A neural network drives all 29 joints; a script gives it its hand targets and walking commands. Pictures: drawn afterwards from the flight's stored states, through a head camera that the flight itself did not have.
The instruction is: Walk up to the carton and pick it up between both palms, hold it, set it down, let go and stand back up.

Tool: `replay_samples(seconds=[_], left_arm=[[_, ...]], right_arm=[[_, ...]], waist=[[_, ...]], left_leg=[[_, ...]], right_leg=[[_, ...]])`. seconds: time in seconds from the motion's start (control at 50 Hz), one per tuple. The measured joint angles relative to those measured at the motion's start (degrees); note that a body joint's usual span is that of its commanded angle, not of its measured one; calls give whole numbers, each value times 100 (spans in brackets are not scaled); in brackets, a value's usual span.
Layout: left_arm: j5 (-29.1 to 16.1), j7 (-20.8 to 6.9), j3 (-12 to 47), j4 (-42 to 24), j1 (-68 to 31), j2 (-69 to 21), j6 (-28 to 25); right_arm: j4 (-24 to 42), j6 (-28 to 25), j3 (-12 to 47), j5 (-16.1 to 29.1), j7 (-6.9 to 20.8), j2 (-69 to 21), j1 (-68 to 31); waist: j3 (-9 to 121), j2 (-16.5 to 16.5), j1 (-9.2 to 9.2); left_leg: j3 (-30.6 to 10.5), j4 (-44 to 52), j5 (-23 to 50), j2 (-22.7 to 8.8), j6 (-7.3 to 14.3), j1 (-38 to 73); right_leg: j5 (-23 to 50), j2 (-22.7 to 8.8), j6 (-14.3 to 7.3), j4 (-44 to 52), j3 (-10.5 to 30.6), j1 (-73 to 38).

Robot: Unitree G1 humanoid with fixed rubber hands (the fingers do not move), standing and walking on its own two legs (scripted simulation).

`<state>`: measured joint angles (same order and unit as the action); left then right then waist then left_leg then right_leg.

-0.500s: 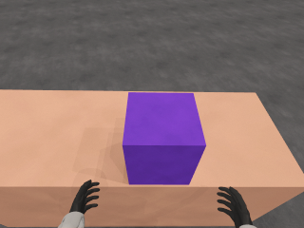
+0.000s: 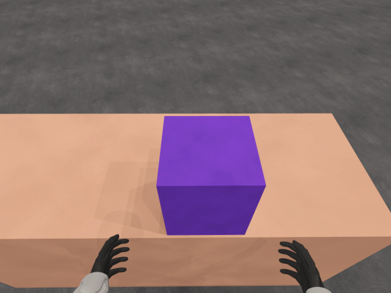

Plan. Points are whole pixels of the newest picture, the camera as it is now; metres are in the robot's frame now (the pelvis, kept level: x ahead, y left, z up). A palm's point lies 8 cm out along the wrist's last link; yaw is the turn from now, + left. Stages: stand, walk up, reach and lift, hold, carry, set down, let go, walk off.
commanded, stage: let go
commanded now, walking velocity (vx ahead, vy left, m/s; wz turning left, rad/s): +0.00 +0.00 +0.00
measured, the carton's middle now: (206, 178) +0.39 +0.01 -0.04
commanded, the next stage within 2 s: stand in 0.28 s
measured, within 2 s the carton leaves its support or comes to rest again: neither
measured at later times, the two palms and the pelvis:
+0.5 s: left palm (78, 270) +0.17 +0.27 -0.06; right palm out of the picture +0.14 -0.25 -0.08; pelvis +0.00 +0.00 +0.00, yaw +0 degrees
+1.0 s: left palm (67, 282) +0.15 +0.29 -0.08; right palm out of the picture +0.12 -0.27 -0.09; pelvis +0.00 +0.00 +0.00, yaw +0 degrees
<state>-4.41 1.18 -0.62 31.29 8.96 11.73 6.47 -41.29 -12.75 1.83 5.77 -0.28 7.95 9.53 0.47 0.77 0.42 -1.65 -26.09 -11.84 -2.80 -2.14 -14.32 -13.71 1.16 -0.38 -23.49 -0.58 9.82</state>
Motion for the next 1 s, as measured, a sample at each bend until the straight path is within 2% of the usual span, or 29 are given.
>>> replay_samples(seconds=[0.08, 0.28, 0.36, 0.54, 1.0], left_arm=[[0, -26, 0, -12, 0, 0, 147], [0, -26, 0, -13, 1, 0, 196], [56, -27, -3, -14, 29, 151, -151], [177, -32, -3, 229, 33, 889, -629], [181, -101, -1, 889, 32, 1041, -759]], right_arm=[[-235, 71, -43, -82, 3, 0, -84], [-260, 74, -133, -126, 46, 6, -140], [-271, 402, -134, -356, -1, 170, -149], [-320, 915, -133, -374, -2, 849, 38], [-413, 1073, -132, -379, 63, 985, 165]], waist=[[-25, -1, 0], [-58, -17, 0], [-58, -17, 0], [-58, -19, -1], [-46, -37, 0]], left_leg=[[0, 0, 0, 0, 0, 0], [0, 0, -2, 0, 0, 1], [0, 0, 1, 0, 0, 1], [0, 0, -7, 1, 0, 1], [0, 0, -25, 1, 0, 1]], right_leg=[[0, 0, -2, 0, 0, 0], [-1, 0, 2, 0, 0, 0], [-1, -1, 19, -1, 0, 0], [-7, -2, 5, -1, 0, 0], [-25, -3, 6, -2, 0, 0]])
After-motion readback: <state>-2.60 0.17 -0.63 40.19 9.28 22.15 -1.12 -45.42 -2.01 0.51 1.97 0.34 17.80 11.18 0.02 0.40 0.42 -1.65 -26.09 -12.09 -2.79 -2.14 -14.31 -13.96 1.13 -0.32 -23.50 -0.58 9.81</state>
